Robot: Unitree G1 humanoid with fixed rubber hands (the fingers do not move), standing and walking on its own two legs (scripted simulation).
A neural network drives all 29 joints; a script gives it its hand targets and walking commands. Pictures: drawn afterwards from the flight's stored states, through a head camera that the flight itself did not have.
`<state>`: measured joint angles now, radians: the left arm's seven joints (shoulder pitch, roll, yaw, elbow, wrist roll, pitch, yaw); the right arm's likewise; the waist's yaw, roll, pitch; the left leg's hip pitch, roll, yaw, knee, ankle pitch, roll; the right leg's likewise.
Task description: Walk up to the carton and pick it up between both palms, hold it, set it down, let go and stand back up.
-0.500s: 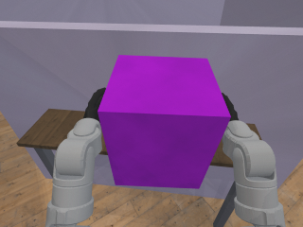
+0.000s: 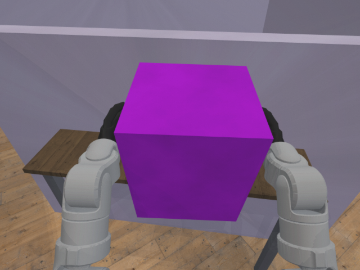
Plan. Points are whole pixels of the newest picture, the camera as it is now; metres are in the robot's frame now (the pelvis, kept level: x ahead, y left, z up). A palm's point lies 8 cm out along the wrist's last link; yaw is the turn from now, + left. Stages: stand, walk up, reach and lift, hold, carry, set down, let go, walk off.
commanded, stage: hold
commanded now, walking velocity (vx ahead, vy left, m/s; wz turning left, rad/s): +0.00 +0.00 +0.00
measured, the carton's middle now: (189, 144) +0.33 +0.00 +0.19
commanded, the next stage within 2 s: set down in 1.48 s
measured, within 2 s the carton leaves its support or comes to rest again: neither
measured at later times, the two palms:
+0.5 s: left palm (110, 145) +0.30 +0.15 +0.21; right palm (269, 146) +0.30 -0.15 +0.20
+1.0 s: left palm (113, 142) +0.30 +0.15 +0.21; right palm (271, 145) +0.30 -0.15 +0.20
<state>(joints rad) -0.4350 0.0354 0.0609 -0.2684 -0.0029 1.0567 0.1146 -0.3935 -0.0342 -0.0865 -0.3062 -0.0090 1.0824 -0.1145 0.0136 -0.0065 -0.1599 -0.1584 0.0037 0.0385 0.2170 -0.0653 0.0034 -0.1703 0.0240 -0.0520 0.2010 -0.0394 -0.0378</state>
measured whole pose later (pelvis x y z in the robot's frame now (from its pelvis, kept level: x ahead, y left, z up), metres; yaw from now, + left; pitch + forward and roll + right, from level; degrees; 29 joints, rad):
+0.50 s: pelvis +0.00 +0.00 +0.00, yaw +0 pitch -1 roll +0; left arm -0.43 -0.02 0.08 -0.27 0.04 1.03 0.12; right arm -0.41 0.00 -0.13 -0.27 -0.04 1.03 -0.09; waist 0.01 0.00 -0.13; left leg -0.15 0.00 0.04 0.24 -0.07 0.01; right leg -0.17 0.02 -0.05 0.23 -0.05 -0.03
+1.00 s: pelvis +0.00 +0.00 +0.00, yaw +0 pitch -2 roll +0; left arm -0.45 -0.04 0.10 -0.24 0.08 1.01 0.09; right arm -0.42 0.04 -0.15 -0.26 -0.08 1.01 -0.10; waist 0.01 0.00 -0.11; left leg -0.13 0.00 0.03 0.23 -0.07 0.00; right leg -0.14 0.02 -0.06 0.22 -0.05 -0.04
